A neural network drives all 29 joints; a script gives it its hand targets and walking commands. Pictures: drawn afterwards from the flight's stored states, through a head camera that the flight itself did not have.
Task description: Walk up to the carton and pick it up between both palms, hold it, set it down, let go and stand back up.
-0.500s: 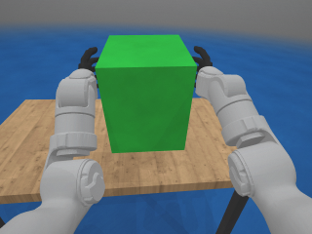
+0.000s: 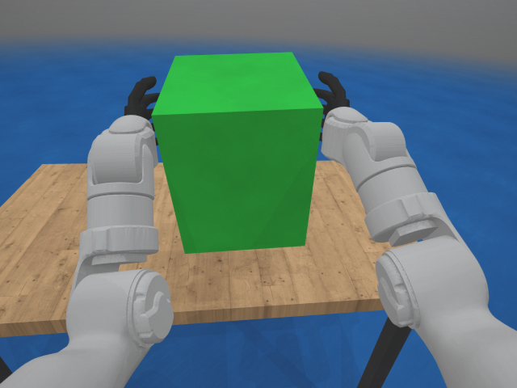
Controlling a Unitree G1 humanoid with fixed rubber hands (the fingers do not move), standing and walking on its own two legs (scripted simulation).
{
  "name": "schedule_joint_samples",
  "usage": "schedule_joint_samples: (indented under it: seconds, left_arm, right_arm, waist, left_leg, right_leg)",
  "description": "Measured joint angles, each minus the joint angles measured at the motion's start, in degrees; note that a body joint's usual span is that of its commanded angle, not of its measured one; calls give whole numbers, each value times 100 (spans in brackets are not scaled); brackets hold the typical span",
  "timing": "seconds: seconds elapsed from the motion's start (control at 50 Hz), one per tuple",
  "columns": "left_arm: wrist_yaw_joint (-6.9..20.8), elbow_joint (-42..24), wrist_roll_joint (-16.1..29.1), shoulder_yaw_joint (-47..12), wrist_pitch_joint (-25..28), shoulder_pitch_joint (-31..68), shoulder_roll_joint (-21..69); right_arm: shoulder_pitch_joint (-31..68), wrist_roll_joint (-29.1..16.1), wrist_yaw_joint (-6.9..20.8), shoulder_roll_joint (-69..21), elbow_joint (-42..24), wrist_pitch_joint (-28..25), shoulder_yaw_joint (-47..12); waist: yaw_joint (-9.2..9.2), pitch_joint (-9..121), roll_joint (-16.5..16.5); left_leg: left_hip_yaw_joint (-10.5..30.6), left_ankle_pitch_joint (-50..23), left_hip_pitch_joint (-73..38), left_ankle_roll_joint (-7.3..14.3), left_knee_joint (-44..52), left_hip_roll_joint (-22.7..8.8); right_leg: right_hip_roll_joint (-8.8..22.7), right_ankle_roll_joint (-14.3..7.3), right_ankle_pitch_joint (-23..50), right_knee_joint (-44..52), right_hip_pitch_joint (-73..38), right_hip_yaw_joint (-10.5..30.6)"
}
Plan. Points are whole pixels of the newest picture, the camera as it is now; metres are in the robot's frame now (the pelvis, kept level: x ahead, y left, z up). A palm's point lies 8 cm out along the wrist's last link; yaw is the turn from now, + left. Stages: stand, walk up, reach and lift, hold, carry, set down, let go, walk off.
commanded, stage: hold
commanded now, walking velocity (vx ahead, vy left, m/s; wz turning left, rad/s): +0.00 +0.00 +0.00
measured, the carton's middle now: (239, 150) +0.39 +0.00 +0.27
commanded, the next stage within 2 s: set down in 1.14 s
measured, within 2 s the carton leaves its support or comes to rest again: neither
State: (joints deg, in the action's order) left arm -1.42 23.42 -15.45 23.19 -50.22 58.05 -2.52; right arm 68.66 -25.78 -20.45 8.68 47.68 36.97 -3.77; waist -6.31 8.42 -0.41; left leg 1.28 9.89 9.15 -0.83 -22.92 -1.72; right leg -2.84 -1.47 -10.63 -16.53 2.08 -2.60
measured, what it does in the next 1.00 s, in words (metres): stands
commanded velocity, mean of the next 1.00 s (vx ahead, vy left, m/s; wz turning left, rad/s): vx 0.00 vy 0.00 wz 0.00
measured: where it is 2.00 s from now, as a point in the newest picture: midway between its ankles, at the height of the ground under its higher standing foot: outside the picture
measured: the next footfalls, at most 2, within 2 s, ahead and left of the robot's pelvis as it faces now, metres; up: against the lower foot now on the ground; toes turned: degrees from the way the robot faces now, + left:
none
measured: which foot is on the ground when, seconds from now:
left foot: down 0.00-1.00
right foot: down 0.00-1.00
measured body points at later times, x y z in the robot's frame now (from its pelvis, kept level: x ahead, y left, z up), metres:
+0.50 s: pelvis +0.00 +0.00 +0.00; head -0.09 +0.01 +0.44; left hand +0.39 +0.14 +0.31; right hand +0.38 -0.13 +0.33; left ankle +0.03 +0.12 -0.75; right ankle -0.01 -0.10 -0.75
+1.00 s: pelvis +0.00 +0.00 +0.00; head -0.09 +0.02 +0.44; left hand +0.39 +0.14 +0.32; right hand +0.38 -0.13 +0.33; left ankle +0.03 +0.12 -0.75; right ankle -0.01 -0.10 -0.75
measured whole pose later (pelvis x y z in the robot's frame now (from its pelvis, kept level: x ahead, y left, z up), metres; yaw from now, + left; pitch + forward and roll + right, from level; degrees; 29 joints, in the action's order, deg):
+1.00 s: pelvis +0.00 +0.00 +0.00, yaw +0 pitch -4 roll -2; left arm -0.9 26.6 -16.0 24.4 -49.6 59.9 -2.8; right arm 69.2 -26.4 -20.7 8.9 49.4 36.7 -4.5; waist -6.1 8.8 -0.1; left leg 1.5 9.9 8.6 -1.1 -23.0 -2.0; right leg -3.2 -1.6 -10.2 -15.7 1.1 -2.6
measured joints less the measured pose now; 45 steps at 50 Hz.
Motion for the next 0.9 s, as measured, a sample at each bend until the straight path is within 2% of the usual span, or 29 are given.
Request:
schedule_joint_samples:
  seconds: [0.14,0.32,0.5,0.6,0.72,0.8,0.9]
  left_arm:
    - [39,290,-77,78,35,141,-4]
    - [37,130,-60,54,26,13,24]
    - [33,-28,4,33,24,-69,-2]
    - [78,372,-87,160,3,132,-32]
    - [-4,325,40,-5,109,164,-77]
    - [41,792,-49,166,136,426,-112]
    - [35,643,-48,139,135,381,-86]
  right_arm:
    - [112,84,31,-7,232,30,86]
    - [68,-47,23,40,176,5,-112]
    - [40,-12,-9,-23,82,-33,-54]
    - [126,113,20,-93,405,-8,129]
    - [122,56,29,-2,230,-66,68]
    - [298,164,31,-41,585,-23,233]
    - [222,-8,29,54,417,-40,-35]
  waist:
    - [0,13,-2]
    - [20,-67,-2]
    - [-4,-52,31]
    - [5,13,65]
    - [48,67,-17]
    - [33,66,-18]
    - [91,31,-18]
  left_leg:
    - [-19,-3,-45,1,34,11]
    - [-36,10,-101,-22,15,-24]
    - [45,6,-27,-39,-50,-30]
    - [60,-39,-11,-36,8,-7]
    - [53,-36,100,-25,-38,-16]
    - [43,-46,62,-12,6,1]
    - [-18,-15,-1,-17,-1,-36]
  right_leg:
    - [14,1,-22,-25,-11,19]
    - [-20,-12,0,3,-79,43]
    - [-37,-22,-7,-36,-43,-33]
    - [-15,-32,-14,-59,5,-50]
    - [-24,-24,11,-60,97,-41]
    - [-7,-16,6,-47,76,-33]
    - [-36,-19,37,15,5,35]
